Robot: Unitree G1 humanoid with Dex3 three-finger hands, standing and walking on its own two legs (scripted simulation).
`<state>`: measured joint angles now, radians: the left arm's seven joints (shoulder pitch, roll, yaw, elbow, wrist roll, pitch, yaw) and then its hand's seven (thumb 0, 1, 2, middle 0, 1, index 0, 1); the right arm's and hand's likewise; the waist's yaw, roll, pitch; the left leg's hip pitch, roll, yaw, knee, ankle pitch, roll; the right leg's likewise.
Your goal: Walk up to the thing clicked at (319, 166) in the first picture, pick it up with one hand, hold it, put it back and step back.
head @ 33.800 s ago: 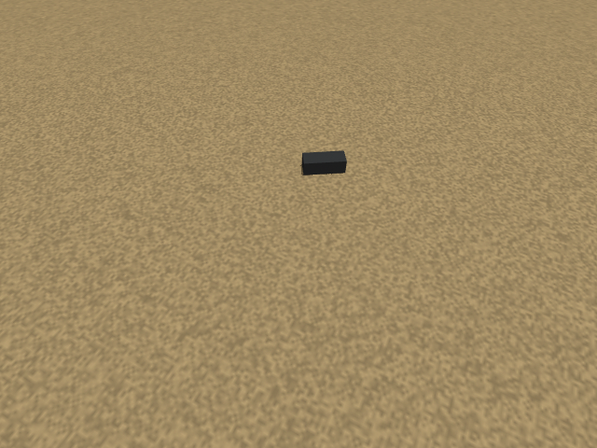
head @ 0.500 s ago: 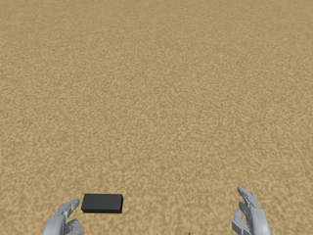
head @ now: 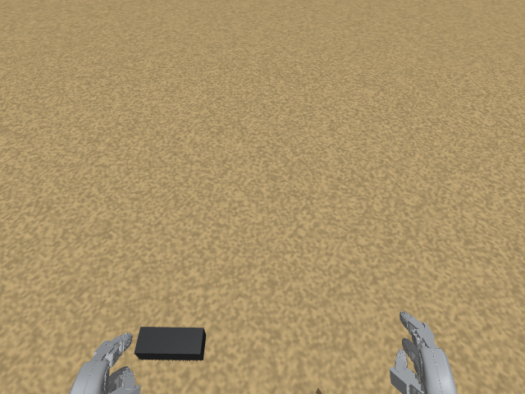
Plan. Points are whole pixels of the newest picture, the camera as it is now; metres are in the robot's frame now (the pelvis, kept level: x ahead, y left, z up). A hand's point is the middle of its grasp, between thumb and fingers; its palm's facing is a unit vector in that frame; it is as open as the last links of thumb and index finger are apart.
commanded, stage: home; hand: left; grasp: from above
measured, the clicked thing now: (171, 343) +0.41 +0.28 -0.68
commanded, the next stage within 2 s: stand in 0.22 s
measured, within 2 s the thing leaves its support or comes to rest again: neither
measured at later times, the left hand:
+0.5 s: hand out of the picture +0.14 +0.22 -0.09, palm faces +0.01 -0.94 -0.33, open 7.4 cm
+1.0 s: hand out of the picture +0.01 +0.25 -0.11, palm faces +0.02 -0.95 -0.32, open 7.4 cm
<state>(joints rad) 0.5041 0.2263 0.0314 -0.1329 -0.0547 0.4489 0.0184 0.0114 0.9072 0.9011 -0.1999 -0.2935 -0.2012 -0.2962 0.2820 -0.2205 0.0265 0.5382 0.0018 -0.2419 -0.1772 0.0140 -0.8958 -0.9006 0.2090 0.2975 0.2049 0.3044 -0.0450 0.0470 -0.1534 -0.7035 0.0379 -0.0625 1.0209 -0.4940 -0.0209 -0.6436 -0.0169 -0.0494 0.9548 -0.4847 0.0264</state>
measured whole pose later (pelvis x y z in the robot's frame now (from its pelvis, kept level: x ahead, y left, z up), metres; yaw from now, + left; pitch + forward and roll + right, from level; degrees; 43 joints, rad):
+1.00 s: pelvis -0.02 +0.02 +0.06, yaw +0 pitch -5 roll +0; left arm 0.22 0.29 0.03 1.09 0.04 0.02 0.03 0.01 0.91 0.90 -0.20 -0.30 -0.20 -0.30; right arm 0.18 -0.27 -0.04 1.07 -0.04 0.00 -0.01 0.01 -0.90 -0.90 0.21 0.30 0.20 0.30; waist 0.02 0.00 0.07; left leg -0.17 -0.02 -0.01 0.46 -0.21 0.02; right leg -0.13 -0.08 -0.02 0.44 -0.22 0.06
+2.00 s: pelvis -0.01 -0.01 +0.07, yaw +0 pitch -4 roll +0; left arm 0.11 0.30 0.03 1.14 0.02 0.00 0.01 0.00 0.91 0.90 -0.20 -0.30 -0.20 -0.30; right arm 0.12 -0.32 -0.01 1.14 -0.02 -0.01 0.00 0.01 -0.90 -0.90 0.21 0.30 0.20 0.30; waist -0.01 0.02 0.07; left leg -0.11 0.02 -0.02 0.35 -0.17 -0.02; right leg -0.09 -0.04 -0.03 0.35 -0.19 0.03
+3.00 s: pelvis -0.02 +0.00 +0.06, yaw +0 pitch -2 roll -1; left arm 0.08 0.34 0.06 1.03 0.01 0.02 0.01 0.01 0.90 0.90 -0.21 -0.30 -0.21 -0.30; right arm 0.08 -0.38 -0.04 1.05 0.00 0.03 0.01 0.01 -0.90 -0.90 0.21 0.30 0.20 0.30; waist -0.02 0.02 0.15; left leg -0.30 0.00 -0.04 0.67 -0.33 0.01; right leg -0.21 -0.04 -0.04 0.48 -0.23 0.01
